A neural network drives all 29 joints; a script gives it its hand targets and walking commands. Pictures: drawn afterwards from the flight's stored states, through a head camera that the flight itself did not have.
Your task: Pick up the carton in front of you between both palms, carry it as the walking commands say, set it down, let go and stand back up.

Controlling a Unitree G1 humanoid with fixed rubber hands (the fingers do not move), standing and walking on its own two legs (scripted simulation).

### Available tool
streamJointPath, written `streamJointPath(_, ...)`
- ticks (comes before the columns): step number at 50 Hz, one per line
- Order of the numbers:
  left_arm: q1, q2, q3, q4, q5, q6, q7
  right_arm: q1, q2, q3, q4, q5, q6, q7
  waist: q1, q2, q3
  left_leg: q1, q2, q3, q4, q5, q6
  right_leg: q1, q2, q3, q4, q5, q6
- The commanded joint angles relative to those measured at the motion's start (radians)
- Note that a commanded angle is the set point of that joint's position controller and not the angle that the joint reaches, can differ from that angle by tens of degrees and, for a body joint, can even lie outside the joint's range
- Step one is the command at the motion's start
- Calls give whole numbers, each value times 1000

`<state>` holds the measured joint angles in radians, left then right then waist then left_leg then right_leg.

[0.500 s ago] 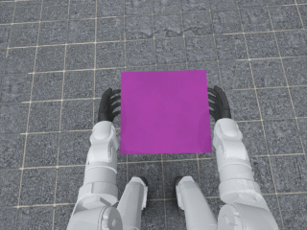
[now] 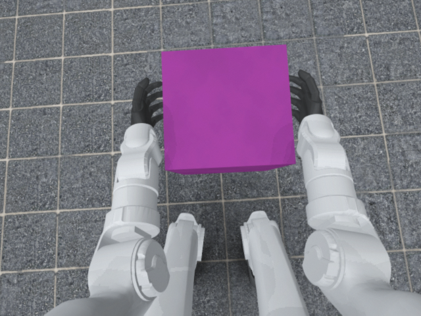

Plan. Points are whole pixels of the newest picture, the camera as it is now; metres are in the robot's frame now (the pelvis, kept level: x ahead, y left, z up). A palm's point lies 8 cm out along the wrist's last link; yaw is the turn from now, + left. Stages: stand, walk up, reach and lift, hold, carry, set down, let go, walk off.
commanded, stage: set down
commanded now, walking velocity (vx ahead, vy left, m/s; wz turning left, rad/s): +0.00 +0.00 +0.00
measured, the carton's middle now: (224, 123) +0.47 -0.01 -0.16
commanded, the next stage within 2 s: none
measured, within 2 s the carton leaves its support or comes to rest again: rests again in 1.24 s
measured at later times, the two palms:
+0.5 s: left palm (164, 128) +0.48 +0.13 -0.24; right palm (287, 120) +0.50 -0.17 -0.24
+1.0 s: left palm (171, 132) +0.50 +0.13 -0.34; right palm (278, 123) +0.52 -0.17 -0.33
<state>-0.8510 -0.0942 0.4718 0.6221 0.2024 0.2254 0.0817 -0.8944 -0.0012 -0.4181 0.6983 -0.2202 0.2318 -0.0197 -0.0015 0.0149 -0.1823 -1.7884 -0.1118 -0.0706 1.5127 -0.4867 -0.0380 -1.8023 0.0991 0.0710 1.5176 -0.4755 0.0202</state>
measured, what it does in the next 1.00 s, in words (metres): lowers itself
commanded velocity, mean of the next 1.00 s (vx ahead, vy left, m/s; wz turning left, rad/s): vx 0.00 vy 0.00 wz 0.00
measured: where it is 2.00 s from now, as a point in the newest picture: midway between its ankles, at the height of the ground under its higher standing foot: (221, 268)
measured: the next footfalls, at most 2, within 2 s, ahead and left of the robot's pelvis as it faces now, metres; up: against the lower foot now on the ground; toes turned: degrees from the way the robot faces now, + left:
none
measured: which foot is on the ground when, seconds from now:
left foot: down 0.00-1.00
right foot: down 0.00-1.00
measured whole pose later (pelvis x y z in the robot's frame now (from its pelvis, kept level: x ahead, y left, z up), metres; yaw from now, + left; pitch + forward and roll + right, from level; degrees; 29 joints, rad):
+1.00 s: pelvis -0.02 +0.00 -0.18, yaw +1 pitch +40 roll +1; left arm -1.27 0.10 0.35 0.86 0.00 0.19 0.19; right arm -1.36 -0.26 -0.23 1.00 -0.01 0.20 -0.08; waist -0.01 0.03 0.22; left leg -2.24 -0.17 -0.04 2.17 -0.63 -0.08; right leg -2.25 0.12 0.04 2.18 -0.62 0.03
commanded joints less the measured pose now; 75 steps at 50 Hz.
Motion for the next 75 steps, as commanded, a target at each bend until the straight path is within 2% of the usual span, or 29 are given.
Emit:
streamJointPath(1, -636, -879, -545, 36, -107, -14, -170, -587, 902, 507, 23, 114, -18, 182, -11, -29, -952, 425, -78, 97, -58, 256, -19, 520, 70, -82, -67, 287, 16)
streamJointPath(9, -770, -842, -521, 55, -127, 0, -156, -716, 867, 500, 51, 139, -2, 172, -11, -38, -969, 322, -82, 120, 68, 213, -20, 424, 69, -97, 50, 251, 19)
streamJointPath(18, -901, -784, -459, 101, -123, 0, -160, -829, 809, 456, 112, 140, 2, 174, -10, -43, -925, 192, -79, 140, 193, 174, -15, 317, 61, -105, 167, 220, 15)
streamJointPath(24, -971, -745, -450, 114, -141, -7, -163, -896, 766, 461, 131, 160, -5, 176, -7, -49, -916, 135, -73, 150, 279, 176, -12, 276, 53, -110, 248, 230, 15)
streamJointPath(35, -1103, -673, -524, 99, -245, -37, -157, -1026, 692, 547, 118, 259, -37, 173, -5, -59, -928, 125, -54, 161, 445, 240, -10, 272, 33, -116, 409, 303, 15)
streamJointPath(39, -1147, -697, -599, 56, -298, -51, -148, -1075, 697, 591, 61, 321, -53, 178, -26, 1, -961, 186, -56, 164, 492, 323, -10, 252, 35, -111, 450, 377, 9)
streamJointPath(42, -1137, -724, -636, 42, -322, -56, -144, -1025, 707, 591, 86, 331, -55, 180, -38, 20, -957, 178, -59, 160, 510, 360, -15, 269, 37, -106, 476, 417, 3)
streamJointPath(46, -1087, -716, -603, 97, -303, -59, -149, -965, 704, 548, 169, 303, -57, 192, -45, 18, -807, 122, -62, 144, 517, 321, -12, 165, 35, -108, 489, 359, -3)
streamJointPath(52, -1072, -677, -524, 160, -261, -67, -153, -995, 677, 500, 204, 282, -68, 211, -28, 3, -676, 66, -63, 131, 523, 269, 3, 48, 31, -109, 500, 279, -11)
streamJointPath(57, -1099, -634, -492, 185, -251, -78, -154, -1033, 635, 482, 216, 282, -79, 213, -21, -2, -610, 33, -58, 126, 531, 238, 13, 13, 29, -101, 509, 241, -18)
streamJointPath(66, -1108, -588, -462, 240, -249, -88, -173, -1039, 576, 450, 270, 269, -97, 209, -36, 7, -489, -29, -51, 118, 555, 205, 19, -9, 25, -83, 530, 223, -34)
streamJointPath(75, -1043, -506, -365, 323, -184, -71, -200, -987, 504, 378, 347, 211, -81, 221, -24, 3, -307, -133, -44, 116, 551, 94, 27, -63, 19, -62, 524, 126, -49)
